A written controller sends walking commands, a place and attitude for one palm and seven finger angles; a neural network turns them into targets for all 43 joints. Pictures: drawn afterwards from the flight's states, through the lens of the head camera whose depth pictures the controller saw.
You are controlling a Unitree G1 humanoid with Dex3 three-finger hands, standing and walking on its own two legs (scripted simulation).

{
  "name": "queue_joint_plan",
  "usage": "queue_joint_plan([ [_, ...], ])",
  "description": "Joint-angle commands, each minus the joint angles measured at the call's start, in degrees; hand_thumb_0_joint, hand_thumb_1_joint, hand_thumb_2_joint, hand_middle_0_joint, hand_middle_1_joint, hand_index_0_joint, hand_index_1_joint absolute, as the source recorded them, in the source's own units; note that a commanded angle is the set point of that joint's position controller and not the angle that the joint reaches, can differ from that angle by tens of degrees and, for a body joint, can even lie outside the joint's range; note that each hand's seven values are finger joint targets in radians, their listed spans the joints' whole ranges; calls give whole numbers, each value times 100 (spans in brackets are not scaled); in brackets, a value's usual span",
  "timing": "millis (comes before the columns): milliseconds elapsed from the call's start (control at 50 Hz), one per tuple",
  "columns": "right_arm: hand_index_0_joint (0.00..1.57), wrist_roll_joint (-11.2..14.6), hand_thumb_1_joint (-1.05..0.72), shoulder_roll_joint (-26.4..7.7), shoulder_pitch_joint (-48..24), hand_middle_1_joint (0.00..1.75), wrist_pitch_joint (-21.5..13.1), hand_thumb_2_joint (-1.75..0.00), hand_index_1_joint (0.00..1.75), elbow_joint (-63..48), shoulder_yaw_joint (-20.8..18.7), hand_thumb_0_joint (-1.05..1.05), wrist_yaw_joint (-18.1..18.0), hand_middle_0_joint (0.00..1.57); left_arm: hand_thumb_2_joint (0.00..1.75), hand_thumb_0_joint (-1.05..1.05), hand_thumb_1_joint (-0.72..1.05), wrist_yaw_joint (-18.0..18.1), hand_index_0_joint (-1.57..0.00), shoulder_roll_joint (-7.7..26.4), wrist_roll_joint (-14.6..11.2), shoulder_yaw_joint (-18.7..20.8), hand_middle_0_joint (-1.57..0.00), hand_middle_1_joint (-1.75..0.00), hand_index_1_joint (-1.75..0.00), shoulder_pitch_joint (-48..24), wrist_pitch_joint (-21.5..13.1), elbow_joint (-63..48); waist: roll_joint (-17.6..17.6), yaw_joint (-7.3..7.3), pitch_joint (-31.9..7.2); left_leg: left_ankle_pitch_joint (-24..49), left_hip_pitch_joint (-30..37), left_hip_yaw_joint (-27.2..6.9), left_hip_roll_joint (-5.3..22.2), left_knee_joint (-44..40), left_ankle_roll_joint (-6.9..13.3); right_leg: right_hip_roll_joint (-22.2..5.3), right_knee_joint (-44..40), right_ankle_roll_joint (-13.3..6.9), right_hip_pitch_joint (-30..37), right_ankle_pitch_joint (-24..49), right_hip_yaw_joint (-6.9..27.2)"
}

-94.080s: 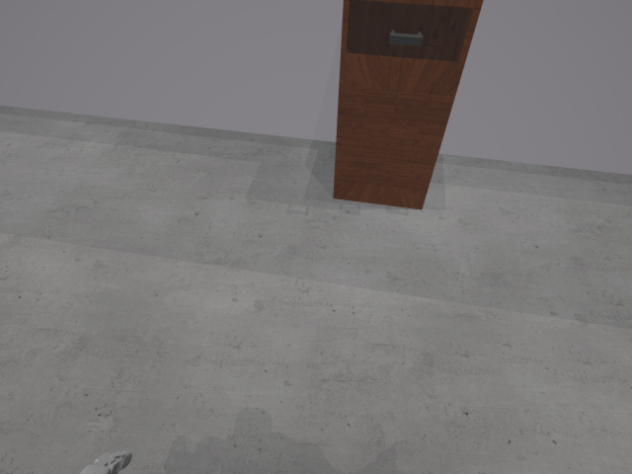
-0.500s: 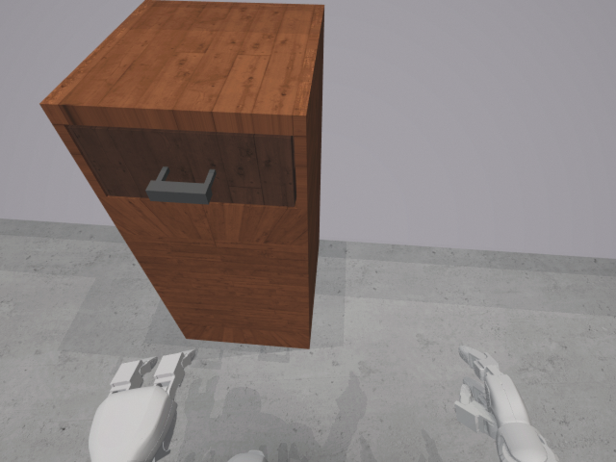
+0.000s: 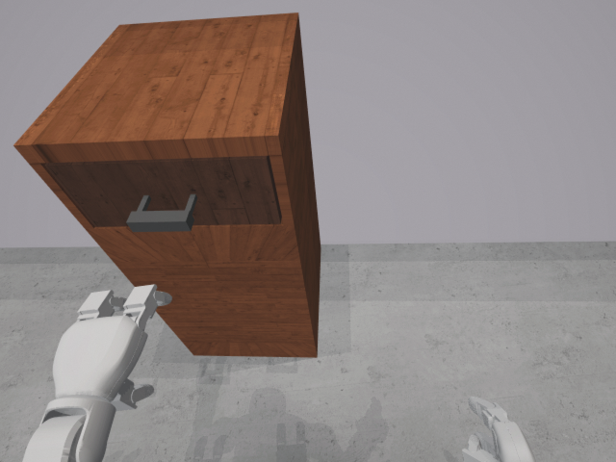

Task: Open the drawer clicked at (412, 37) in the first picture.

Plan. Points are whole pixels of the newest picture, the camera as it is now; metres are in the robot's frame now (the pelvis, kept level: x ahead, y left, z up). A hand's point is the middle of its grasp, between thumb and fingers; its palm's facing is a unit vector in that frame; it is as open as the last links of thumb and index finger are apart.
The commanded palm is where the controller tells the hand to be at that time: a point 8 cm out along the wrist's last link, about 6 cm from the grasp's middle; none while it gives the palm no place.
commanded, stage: raise the hand with hooked fingers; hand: left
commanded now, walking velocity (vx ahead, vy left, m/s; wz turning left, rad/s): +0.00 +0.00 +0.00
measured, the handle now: (165, 210) +0.48 +0.30 +0.02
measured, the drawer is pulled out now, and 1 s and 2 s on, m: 0.00 0.00 0.00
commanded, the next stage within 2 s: move the hooked fingers above the handle in 0.96 s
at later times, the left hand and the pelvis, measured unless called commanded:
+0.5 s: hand (92, 271) +0.29 +0.29 +0.12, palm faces +0.10 -0.07 -0.99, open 13.7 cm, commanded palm +0.26 +0.28 +0.19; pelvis -0.01 +0.04 +0.02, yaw +1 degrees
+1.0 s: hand (88, 277) +0.28 +0.28 +0.14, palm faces +0.11 -0.08 -0.99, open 13.8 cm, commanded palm +0.25 +0.28 +0.19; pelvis -0.03 +0.03 +0.02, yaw +1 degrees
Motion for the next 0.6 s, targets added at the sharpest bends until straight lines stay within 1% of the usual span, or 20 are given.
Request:
queue_joint_plan([
  [0,20,-33,-90,-369,-918,30,-401,-90,30,-923,-282,0,-52,20,42,0,-22,563,-28,1074,-6,1018,-28,-102,-102,-1096,-287,-1218,-399,25,-1335,1682,810,202,-441,5,359,-144,-768,138,600,3394,162],
  [20,20,-15,-90,-395,-917,30,-412,-90,30,-885,-321,0,-44,20,41,0,-24,605,-28,1002,-8,962,-28,-103,-103,-1281,-278,-1213,-268,-11,-1319,1693,918,219,-441,21,353,-128,-795,126,460,3357,175],
  [60,20,30,-90,-424,-892,30,-391,-90,30,-842,-372,0,-33,20,39,0,-29,607,-29,1016,-27,904,-29,-107,-107,-1408,-142,-1056,-258,2,-1407,1768,1019,268,-424,-48,347,-119,-801,128,527,3377,51],
  [80,20,61,-90,-432,-903,30,-376,-90,30,-829,-388,0,-37,20,38,0,-31,568,-29,1033,-36,873,-29,-108,-108,-1455,-30,-952,-314,32,-1456,1807,1031,300,-420,-80,346,-126,-822,139,608,3427,30],
  [100,20,104,-90,-453,-954,30,-341,-90,30,-824,-376,0,-28,20,37,0,-34,508,-29,1055,-61,836,-29,-110,-110,-1605,100,-889,-397,15,-1446,1808,1037,283,-420,-154,337,-110,-866,128,681,3343,24],
  [140,20,174,-90,-456,-1032,30,-306,-90,30,-824,-364,0,-42,20,35,0,-38,336,-29,1035,-51,610,-29,-112,-112,-1955,326,-883,-252,35,-1336,1821,1182,301,-397,-299,341,-90,-946,120,673,3106,-66],
  [180,20,209,-90,-470,-1088,30,-264,-90,30,-842,-315,0,-58,20,33,0,-43,119,-29,1102,-33,487,-29,-115,-115,-2279,524,-837,-255,36,-1258,1948,1330,277,-373,-436,350,-62,-1022,112,707,2973,-154],
  [240,20,243,-90,-462,-1136,30,-186,-90,30,-861,-250,0,-80,20,30,0,-50,-205,-30,1237,-33,426,-30,-120,-120,-2780,698,-872,-97,41,-1232,2070,1572,228,-340,-633,337,-26,-1140,88,825,2771,-232],
  [260,20,246,-90,-458,-1126,30,-166,-90,30,-877,-230,0,-86,20,30,0,-50,-295,-30,1283,-39,436,-30,-120,-120,-2904,732,-875,-130,56,-1281,2135,1641,196,-330,-686,334,-17,-1158,86,880,2737,-273],
  [280,20,257,-90,-447,-1154,30,-133,-90,30,-873,-203,0,-93,20,30,0,-50,-391,-30,1311,-20,436,-30,-120,-120,-3001,772,-774,-117,51,-1186,2157,1664,192,-313,-741,321,4,-1208,79,859,2657,-287],
  [300,20,264,-90,-463,-1132,30,-92,-90,30,-879,-177,0,-90,20,30,0,-50,-480,-30,1400,-48,507,-30,-120,-120,-3131,795,-746,-49,58,-1210,2142,1704,171,-307,-814,301,13,-1267,62,954,2556,-291],
  [320,20,274,-90,-434,-1142,30,-79,-90,30,-876,-153,0,-85,20,30,0,-50,-562,-30,1364,-53,449,-30,-120,-120,-3292,803,-690,-97,49,-1112,2127,1729,172,-298,-859,303,13,-1309,68,938,2534,-307],
  [380,20,301,-90,-427,-1111,30,-8,-90,30,-846,-105,0,-100,20,30,0,-50,-807,-30,1436,-105,458,-30,-120,-120,-3616,843,-427,-137,37,-1002,2153,1786,169,-293,-988,289,40,-1442,70,1029,2510,-331],
  [400,20,314,-90,-447,-1105,30,25,-90,30,-839,-90,0,-94,20,30,0,-50,-873,-30,1499,-136,496,-30,-120,-120,-3793,846,-388,-30,21,-975,2102,1794,160,-275,-1067,256,39,-1494,46,1089,2368,-339],
  [420,20,326,-90,-429,-1107,30,25,-90,30,-831,-67,0,-88,20,30,0,-50,-940,-30,1468,-130,429,-30,-120,-120,-3985,846,-316,-70,23,-961,2045,1825,145,-277,-1101,262,45,-1524,53,1066,2299,-355],
  [440,20,330,-90,-439,-1103,30,42,-90,30,-827,-67,0,-89,20,30,0,-50,-1007,-30,1496,-134,401,-30,-120,-120,-4128,830,-303,29,4,-941,2015,1856,119,-272,-1153,255,56,-1559,42,1065,2216,-360],
  [500,20,336,-90,-451,-1088,30,62,-90,30,-821,-42,0,-105,20,30,0,-50,-1185,-30,1514,-170,310,-30,-120,-120,-4563,788,-217,87,-29,-959,1860,1945,91,-266,-1266,236,62,-1683,16,1110,1936,-376],
  [520,20,340,-90,-457,-1061,30,30,-90,30,-829,-39,0,-94,20,30,0,-50,-1235,-30,1565,-169,332,-30,-120,-120,-4733,724,-306,125,-10,-1120,1919,2041,45,-261,-1272,249,70,-1673,16,1119,1975,-382],
  [540,20,331,-90,-465,-1049,30,23,-90,30,-828,-50,0,-101,20,30,0,-50,-1285,-30,1664,-177,379,-30,-120,-120,-4781,676,-274,86,-1,-1121,1966,2073,22,-273,-1292,257,79,-1707,13,1168,2023,-375],
  [580,20,338,-90,-475,-1012,30,39,-90,30,-834,-63,0,-82,20,30,0,-50,-1401,-30,1472,-213,280,-30,-120,-120,-4413,638,-72,-41,18,-1031,1965,2033,57,-273,-1319,263,79,-1755,29,1163,2041,-391],
])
